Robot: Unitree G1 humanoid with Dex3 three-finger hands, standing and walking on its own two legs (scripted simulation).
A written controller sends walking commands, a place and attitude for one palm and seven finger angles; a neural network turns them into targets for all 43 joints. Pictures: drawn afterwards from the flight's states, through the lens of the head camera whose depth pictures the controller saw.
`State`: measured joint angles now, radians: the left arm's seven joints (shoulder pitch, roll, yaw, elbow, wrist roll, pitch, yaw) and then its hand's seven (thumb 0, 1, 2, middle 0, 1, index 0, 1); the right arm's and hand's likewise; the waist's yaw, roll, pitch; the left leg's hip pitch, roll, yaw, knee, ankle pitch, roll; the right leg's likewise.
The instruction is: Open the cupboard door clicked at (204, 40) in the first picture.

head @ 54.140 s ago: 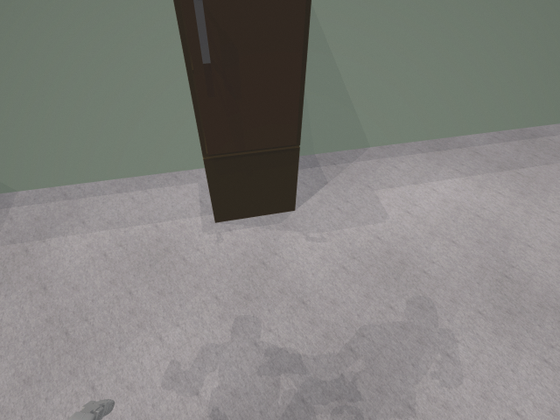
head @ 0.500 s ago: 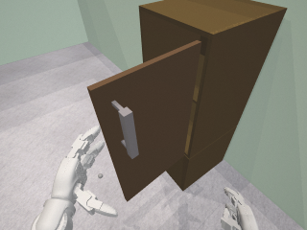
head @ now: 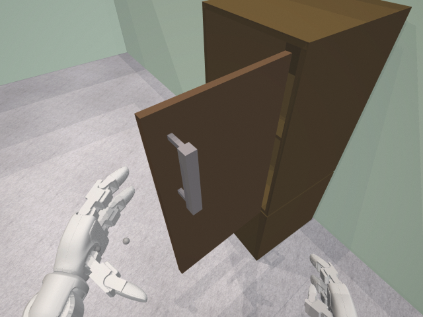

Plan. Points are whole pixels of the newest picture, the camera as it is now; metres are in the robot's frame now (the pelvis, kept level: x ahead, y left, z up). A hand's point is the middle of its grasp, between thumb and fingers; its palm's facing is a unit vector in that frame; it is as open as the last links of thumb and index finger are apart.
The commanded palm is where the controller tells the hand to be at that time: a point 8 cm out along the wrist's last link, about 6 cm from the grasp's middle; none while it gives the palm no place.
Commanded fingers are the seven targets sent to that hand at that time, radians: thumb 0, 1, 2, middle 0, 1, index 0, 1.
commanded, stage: draw the hand back to the body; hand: left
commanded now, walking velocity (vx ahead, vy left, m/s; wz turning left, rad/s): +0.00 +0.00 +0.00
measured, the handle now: (184, 175) +0.33 +0.09 +0.12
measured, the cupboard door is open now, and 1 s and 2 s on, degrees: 94 94 94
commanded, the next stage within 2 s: step back with the hand held close in 1.38 s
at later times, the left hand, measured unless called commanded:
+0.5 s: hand (82, 237) +0.19 +0.21 +0.14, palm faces +0.27 -0.92 -0.30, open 14.9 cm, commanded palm +0.15 +0.26 +0.16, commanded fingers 0.00 0.06 0.54 -0.17 -0.30 -0.17 -0.30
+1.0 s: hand (50, 212) +0.21 +0.26 +0.16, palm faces +0.42 -0.81 -0.40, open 9.1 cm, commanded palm +0.16 +0.30 +0.18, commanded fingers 0.00 0.90 0.90 -0.20 -0.30 -0.20 -0.30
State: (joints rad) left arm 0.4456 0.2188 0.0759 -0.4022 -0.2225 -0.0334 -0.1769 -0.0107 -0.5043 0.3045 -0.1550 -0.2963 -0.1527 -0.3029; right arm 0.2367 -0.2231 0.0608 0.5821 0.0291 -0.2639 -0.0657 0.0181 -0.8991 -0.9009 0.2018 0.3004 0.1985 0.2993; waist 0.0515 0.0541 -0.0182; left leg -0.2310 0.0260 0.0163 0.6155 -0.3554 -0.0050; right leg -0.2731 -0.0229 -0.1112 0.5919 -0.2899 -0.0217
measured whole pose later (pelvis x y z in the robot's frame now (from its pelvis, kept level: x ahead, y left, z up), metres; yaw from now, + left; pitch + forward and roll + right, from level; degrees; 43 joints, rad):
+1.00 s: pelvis +0.02 +0.01 +0.02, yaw -2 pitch -5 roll -1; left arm 0.48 0.34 0.31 -0.40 -0.04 -0.10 0.12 0.01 0.59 0.78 -0.20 -0.30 -0.20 -0.30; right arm 0.19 -0.22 0.02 0.65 -0.01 -0.12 -0.07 0.02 -0.90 -0.90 0.20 0.30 0.20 0.30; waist 0.08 0.06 0.04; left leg -0.03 0.03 0.05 0.41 -0.29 0.00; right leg -0.09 -0.01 -0.08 0.38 -0.21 -0.01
